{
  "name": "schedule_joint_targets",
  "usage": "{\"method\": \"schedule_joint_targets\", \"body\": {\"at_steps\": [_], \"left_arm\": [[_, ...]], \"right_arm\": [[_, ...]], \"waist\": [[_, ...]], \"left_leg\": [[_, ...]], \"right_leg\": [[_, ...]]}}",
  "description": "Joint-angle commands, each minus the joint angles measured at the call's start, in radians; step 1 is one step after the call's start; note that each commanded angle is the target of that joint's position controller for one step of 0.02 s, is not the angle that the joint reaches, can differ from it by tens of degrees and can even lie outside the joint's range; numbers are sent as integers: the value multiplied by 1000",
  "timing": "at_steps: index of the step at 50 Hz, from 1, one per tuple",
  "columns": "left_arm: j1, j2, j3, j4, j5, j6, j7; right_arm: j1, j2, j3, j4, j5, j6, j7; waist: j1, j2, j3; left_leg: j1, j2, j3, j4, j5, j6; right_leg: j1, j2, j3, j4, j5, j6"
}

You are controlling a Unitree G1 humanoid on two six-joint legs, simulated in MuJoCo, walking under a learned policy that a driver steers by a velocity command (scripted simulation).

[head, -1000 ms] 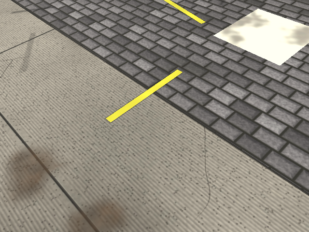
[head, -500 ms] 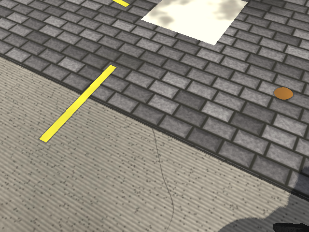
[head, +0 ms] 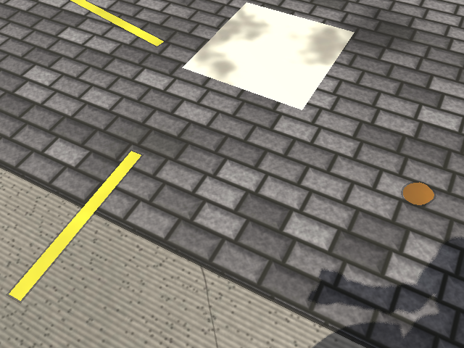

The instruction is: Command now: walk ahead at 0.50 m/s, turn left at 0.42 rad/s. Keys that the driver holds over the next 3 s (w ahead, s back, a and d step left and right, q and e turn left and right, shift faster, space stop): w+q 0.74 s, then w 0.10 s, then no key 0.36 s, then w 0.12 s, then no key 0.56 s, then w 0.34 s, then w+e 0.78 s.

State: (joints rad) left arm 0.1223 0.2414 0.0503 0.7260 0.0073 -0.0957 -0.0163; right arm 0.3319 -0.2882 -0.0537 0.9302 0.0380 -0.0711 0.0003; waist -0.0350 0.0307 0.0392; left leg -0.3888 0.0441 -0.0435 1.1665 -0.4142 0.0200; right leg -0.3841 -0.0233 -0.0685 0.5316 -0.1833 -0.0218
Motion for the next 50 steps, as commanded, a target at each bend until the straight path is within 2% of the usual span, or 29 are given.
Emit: {"method": "schedule_joint_targets", "body": {"at_steps": [1, 3, 5, 10, 15, 17, 18, 19, 20, 21, 22, 23, 24, 25, 26, 29, 31, 34, 37, 41, 42, 43, 44, 45, 46, 47, 48, 49, 50], "left_arm": [[71, 100, 35, -4, 5, -17, 0], [54, 114, 43, 10, 3, -29, 5], [65, 131, 52, 27, 7, -33, 15], [104, 178, 69, 53, -1, -21, 34], [166, 223, 88, 86, -30, 8, 34], [154, 254, 95, 84, -39, 23, 36], [134, 259, 95, 80, -44, 34, 36], [150, 233, 83, 75, -38, 38, 38], [176, 141, 50, 46, 10, 30, 40], [228, 69, 22, -10, 0, -7, 32], [86, 177, 40, -25, -45, -39, 22], [38, 184, 42, -42, -61, -54, 19], [42, 173, 40, -26, -37, -58, 30], [51, 182, 48, -18, -11, -53, 38], [67, 185, 53, -15, -5, -40, 35], [47, 147, 47, -30, 6, -14, 33], [-26, 126, 39, -57, 8, -8, 32], [-129, 98, 24, -86, 2, -15, 18], [-210, 105, 22, -114, -13, -26, 0], [-189, 140, 31, -114, -13, -43, -21], [-156, 150, 35, -108, -13, -46, -20], [-76, 170, 48, -87, -1, -50, -14], [31, 206, 60, -71, 20, -57, -10], [159, 280, 76, -61, 44, -58, -8], [224, 275, 79, -18, 29, -42, -22], [207, 196, 57, -30, -4, -34, -25], [135, 155, 41, -41, -6, -25, -22], [77, 125, 24, -44, 1, -19, -22], [41, 109, 16, -37, 6, -18, -23]], "right_arm": [[-11, -68, -26, -83, -2, 14, -2], [-35, -35, -23, -103, -4, 37, 1], [-78, -31, -24, -127, -12, 47, 4], [-234, -18, -12, -177, -20, 39, 40], [-347, -48, -16, -240, -20, 43, 61], [-295, -79, -33, -245, -18, 45, 62], [-175, -111, -55, -219, -13, 46, 58], [2, -183, -95, -166, -8, 50, 45], [99, -297, -124, -148, -3, 59, 24], [45, -350, -119, -192, -11, 41, 33], [54, -251, -92, -202, -15, 26, 44], [29, -208, -80, -193, -17, 12, 44], [-36, -172, -69, -204, -15, 5, 42], [-99, -135, -58, -218, -19, 4, 37], [-127, -121, -52, -235, -32, 4, 32], [-104, -140, -58, -236, -26, -2, 13], [-68, -157, -63, -226, -21, -1, -2], [-31, -156, -64, -220, -15, 9, -13], [22, -159, -65, -206, -11, 17, -16], [58, -142, -60, -187, -17, 26, -23], [53, -145, -61, -186, -20, 29, -23], [32, -135, -57, -192, -22, 32, -22], [16, -106, -45, -209, -30, 32, -20], [89, -62, -26, -230, -44, 27, -24], [221, -40, -17, -206, -22, 19, -21], [167, -134, -35, -191, -12, 22, -22], [55, -160, -43, -213, -12, 30, -24], [-15, -153, -42, -230, -25, 39, -27], [-35, -135, -43, -242, -36, 47, -26]], "waist": [[39, -162, -76], [18, -130, -39], [15, -100, -16], [59, -75, 27], [86, -73, 62], [40, -102, 8], [-35, -99, -60], [-111, -71, -158], [-102, 148, -217], [-8, 271, -386], [-87, 88, -344], [-74, 70, -225], [-28, -15, -158], [11, -9, -122], [37, 14, -111], [48, -4, -88], [27, -5, -59], [-14, 34, -38], [-48, 52, -20], [-37, 82, -21], [-18, 99, -26], [29, 99, -57], [83, 80, -165], [92, -89, -339], [63, -361, -452], [89, -215, -363], [95, -124, -238], [77, -61, -159], [44, -65, -123]], "left_leg": [[-239, 105, -52, 26, 88, 12], [-246, 111, -50, -15, 136, 3], [-289, 112, -60, -91, 214, -7], [-253, 84, 17, -376, 439, -5], [-267, 54, 80, -497, 321, 46], [-152, -11, 144, -506, 215, 85], [10, -66, 181, -545, 220, 113], [280, -118, 175, -576, 256, 149], [531, 98, -177, -604, 314, 223], [769, 283, -777, -815, -1, 424], [747, 290, -758, -916, -19, 365], [650, 262, -619, -905, 51, 329], [506, 218, -502, -888, 162, 294], [381, 179, -406, -890, 269, 276], [305, 156, -363, -910, 332, 271], [222, 125, -280, -946, 482, 279], [208, 100, -236, -950, 517, 262], [176, 50, -189, -935, 449, 214], [183, 64, -231, -910, 377, 198], [320, 131, -304, -816, 404, 179], [339, 137, -311, -785, 471, 171], [349, 96, -287, -688, 645, 145], [300, 37, -245, -510, 702, 105], [64, -65, -182, -193, 430, 41], [-181, -175, -148, 83, -226, -19], [-258, -125, -199, 177, -216, -27], [-280, -96, -169, 181, -150, -38], [-257, -63, -132, 134, -110, -48], [-215, -24, -117, 59, -75, -51]], "right_leg": [[259, -273, 278, -338, 40, -163], [216, -277, 193, -388, 111, -174], [227, -280, 120, -410, 156, -177], [257, -248, -62, -424, 168, -139], [415, -293, -116, -346, 236, -111], [450, -291, -146, -202, 569, -90], [428, -263, -179, -30, 722, -66], [313, -215, -203, 213, 701, -27], [13, -144, -200, 572, 75, 33], [-321, 54, 32, 844, -444, 73], [-430, 10, 154, 887, -383, 49], [-476, -28, 141, 839, -293, 22], [-421, -76, 146, 760, -214, 15], [-341, -104, 151, 675, -166, 19], [-276, -117, 156, 642, -134, 23], [-244, -103, 132, 506, -70, 59], [-270, -83, 123, 370, 44, 82], [-210, -31, 113, 138, 233, 87], [-154, 6, 111, 19, 294, 78], [-136, 2, 122, -46, 209, 29], [-99, 9, 107, -55, 162, 10], [8, 32, 79, -104, 173, -20], [211, -31, 116, -71, 300, -68], [563, -232, 350, 4, 524, -183], [756, -402, 715, -93, 520, -320], [685, -382, 699, -125, 405, -286], [550, -346, 545, -128, 464, -250], [416, -295, 428, -144, 583, -232], [318, -265, 362, -157, 654, -221]]}}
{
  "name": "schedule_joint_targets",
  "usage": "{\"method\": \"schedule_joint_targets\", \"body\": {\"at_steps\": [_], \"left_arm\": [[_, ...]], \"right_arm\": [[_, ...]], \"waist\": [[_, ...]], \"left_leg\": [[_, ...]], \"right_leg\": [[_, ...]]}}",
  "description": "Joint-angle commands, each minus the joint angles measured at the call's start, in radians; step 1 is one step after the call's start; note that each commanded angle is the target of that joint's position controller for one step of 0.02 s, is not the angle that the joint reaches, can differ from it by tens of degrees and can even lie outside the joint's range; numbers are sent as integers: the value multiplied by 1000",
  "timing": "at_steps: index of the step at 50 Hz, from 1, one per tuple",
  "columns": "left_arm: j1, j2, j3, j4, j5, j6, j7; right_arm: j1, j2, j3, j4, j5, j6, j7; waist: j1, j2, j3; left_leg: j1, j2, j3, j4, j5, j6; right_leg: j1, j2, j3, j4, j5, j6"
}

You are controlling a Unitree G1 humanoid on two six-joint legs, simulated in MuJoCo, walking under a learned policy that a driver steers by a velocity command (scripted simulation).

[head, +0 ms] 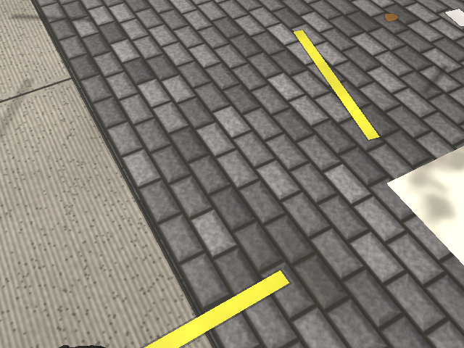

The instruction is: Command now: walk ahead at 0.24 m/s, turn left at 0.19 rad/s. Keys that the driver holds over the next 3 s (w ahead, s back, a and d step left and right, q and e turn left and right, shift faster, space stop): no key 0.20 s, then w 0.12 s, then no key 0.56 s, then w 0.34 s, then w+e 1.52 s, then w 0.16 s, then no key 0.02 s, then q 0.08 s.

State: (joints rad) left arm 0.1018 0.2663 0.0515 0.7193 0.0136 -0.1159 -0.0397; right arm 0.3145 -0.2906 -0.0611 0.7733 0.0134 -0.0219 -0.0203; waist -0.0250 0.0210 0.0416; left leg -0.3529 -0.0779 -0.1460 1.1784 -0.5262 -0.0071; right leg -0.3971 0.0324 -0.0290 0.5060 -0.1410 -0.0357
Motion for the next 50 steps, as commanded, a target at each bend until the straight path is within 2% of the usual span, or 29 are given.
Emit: {"method": "schedule_joint_targets", "body": {"at_steps": [1, 2, 4, 6, 8, 10, 12, 14, 15, 16, 17, 18, 19, 21, 24, 26, 27, 28, 29, 30, 31, 33, 36, 39, 44, 46, 47, 48, 50], "left_arm": [[41, 74, 9, -21, 6, 2, 0], [23, 65, 5, -11, 8, 2, -1], [3, 99, 13, 7, 9, 7, 6], [1, 130, 20, 23, 1, 20, 14], [12, 138, 20, 41, -6, 33, 19], [15, 135, 14, 57, -9, 45, 19], [27, 141, 14, 70, -23, 57, 18], [53, 135, 8, 78, -19, 66, 21], [52, 115, 2, 75, -12, 64, 22], [92, 78, -7, 65, -16, 56, 22], [47, 63, -14, 56, -13, 47, 27], [23, 66, -12, 43, -9, 38, 29], [6, 80, -8, 38, -9, 35, 31], [15, 100, -2, 40, -9, 41, 27], [24, 60, -15, 64, -22, 63, 21], [68, 48, -17, 101, -11, 80, 14], [75, 73, -12, 104, 3, 89, 15], [69, 132, -2, 91, 8, 95, 22], [15, 152, -4, 85, 6, 101, 27], [-37, 116, -11, 74, -2, 105, 27], [-47, 104, -14, 74, -5, 103, 26], [-16, 122, -11, 97, -5, 89, 23], [12, 116, -13, 134, -10, 82, 24], [-9, 117, -11, 156, -11, 90, 25], [-38, 113, -9, 191, -14, 97, 24], [-18, 117, -5, 215, -21, 104, 28], [2, 145, 6, 223, -27, 108, 33], [38, 171, 16, 232, -30, 111, 38], [104, 204, 31, 250, -27, 100, 48]], "right_arm": [[1, -104, -32, -83, -11, 6, -4], [23, -71, -25, -75, -8, 14, -5], [17, -33, -11, -78, -10, 21, -9], [-10, -28, -5, -80, -14, 26, -11], [-43, -48, -9, -81, -13, 33, -10], [-82, -59, -13, -86, -15, 41, -8], [-106, -59, -14, -90, -22, 41, -4], [-124, -86, -22, -102, -23, 32, -6], [-100, -102, -23, -105, -17, 23, -9], [-100, -155, -38, -94, -15, 17, -9], [-63, -139, -41, -84, -8, 9, -4], [-22, -134, -36, -73, -15, 1, -1], [-9, -123, -30, -71, -24, -8, 0], [-17, -118, -28, -70, -23, -24, -5], [-142, -114, -24, -83, -8, -1, -14], [-167, -99, -18, -77, -8, 16, -11], [-128, -81, -13, -62, -14, 13, -5], [-94, -54, -5, -49, -31, 7, -1], [-29, -21, 3, -34, -41, 4, -3], [-32, -33, 5, -22, -41, 6, -10], [-58, -68, -4, -15, -32, 7, -15], [-66, -87, -10, -9, -24, 15, -26], [-51, -74, -5, 15, -20, 21, -28], [-55, -73, -5, 42, -18, 31, -29], [-70, -78, -7, 88, -18, 46, -33], [-60, -66, -7, 114, -16, 49, -34], [-76, -66, -9, 114, -14, 48, -34], [-109, -60, -8, 105, -12, 42, -35], [-193, -58, -7, 75, 3, 15, -31]], "waist": [[4, -84, -121], [-13, -111, -122], [-22, -140, -145], [-14, -141, -187], [1, -134, -194], [9, -127, -165], [11, -120, -128], [20, -109, -70], [14, -79, -61], [51, 62, -49], [14, 144, -23], [-2, 208, -27], [-7, 215, -31], [-6, 176, -99], [38, 110, -134], [72, 112, -144], [64, 94, -150], [42, 10, -142], [-18, -109, -126], [-12, -133, -95], [7, -110, -62], [21, -99, -83], [24, -84, -135], [22, -63, -138], [19, -34, -107], [21, -53, -104], [34, -78, -75], [56, -113, -37], [94, -176, 61]], "left_leg": [[-182, 124, 2, -28, 57, -26], [-126, 128, 26, -112, 79, -34], [-56, 127, 65, -271, 129, -51], [24, 126, 83, -395, 238, -52], [66, 121, 92, -474, 318, -47], [101, 118, 98, -553, 351, -33], [154, 104, 131, -657, 370, -3], [169, 118, 115, -679, 287, 38], [191, 159, 71, -683, 256, 72], [207, 196, -14, -725, 107, 124], [211, 240, -116, -812, 66, 167], [259, 327, -250, -867, 179, 215], [288, 367, -303, -857, 416, 249], [362, 411, -276, -804, 818, 270], [244, 314, -92, -791, 917, 187], [154, 242, 0, -775, 795, 132], [126, 207, 19, -775, 648, 94], [86, 155, 60, -736, 459, 45], [115, 102, 102, -739, 289, 2], [145, 104, 112, -737, 284, -20], [127, 99, 119, -715, 322, -26], [126, 115, 105, -689, 442, -23], [156, 130, 97, -685, 512, -28], [179, 133, 100, -695, 504, -35], [211, 136, 107, -730, 491, -35], [195, 103, 150, -713, 300, -30], [137, 80, 179, -662, 186, -25], [51, 71, 192, -594, 119, -19], [-105, 90, 159, -444, 31, 9]], "right_leg": [[264, -285, 268, -155, 630, -194], [217, -256, 218, -172, 661, -188], [185, -244, 162, -185, 737, -199], [182, -239, 128, -189, 722, -194], [190, -241, 121, -195, 610, -186], [175, -238, 129, -197, 430, -173], [133, -219, 154, -216, 14, -142], [81, -200, 202, -213, -323, -112], [43, -179, 194, -152, -373, -98], [-44, -88, 92, -86, -411, -65], [-86, -15, -23, 64, -346, -18], [-143, 8, -44, 180, -292, 6], [-177, -9, -2, 238, -359, 15], [-208, -58, 50, 357, -470, 36], [10, -68, 19, 141, -251, 52], [225, -19, -26, -58, 60, 54], [304, -37, 8, -86, 153, 43], [353, -123, 91, -92, 322, 17], [285, -170, 123, -73, 305, -47], [228, -164, 137, -74, 196, -77], [224, -141, 130, -67, 174, -72], [256, -134, 129, -45, 301, -64], [321, -138, 124, -9, 519, -63], [329, -140, 126, -10, 552, -70], [298, -120, 114, -39, 433, -62], [291, -109, 123, -80, 109, -76], [282, -132, 173, -124, -133, -101], [277, -193, 276, -195, -374, -140], [251, -325, 497, -331, -605, -221]]}}
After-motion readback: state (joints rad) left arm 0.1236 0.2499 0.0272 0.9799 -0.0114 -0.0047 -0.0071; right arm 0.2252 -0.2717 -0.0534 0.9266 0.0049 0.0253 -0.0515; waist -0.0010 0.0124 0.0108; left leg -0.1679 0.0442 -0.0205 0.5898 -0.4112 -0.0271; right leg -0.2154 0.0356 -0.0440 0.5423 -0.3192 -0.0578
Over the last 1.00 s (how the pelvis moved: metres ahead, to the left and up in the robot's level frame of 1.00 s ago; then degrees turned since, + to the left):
0.55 0.15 0.00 32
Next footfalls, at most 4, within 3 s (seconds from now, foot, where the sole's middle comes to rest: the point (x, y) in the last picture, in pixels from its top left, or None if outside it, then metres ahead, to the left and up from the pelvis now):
0.28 left None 0.15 0.14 -0.77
0.56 right None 0.20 -0.11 -0.77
1.26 left None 0.29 0.16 -0.77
1.78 right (270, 295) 0.60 -0.09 -0.77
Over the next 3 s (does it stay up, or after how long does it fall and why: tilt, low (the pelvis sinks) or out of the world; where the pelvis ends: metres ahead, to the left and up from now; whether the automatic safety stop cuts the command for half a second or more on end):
stays up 1.01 -0.31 0.01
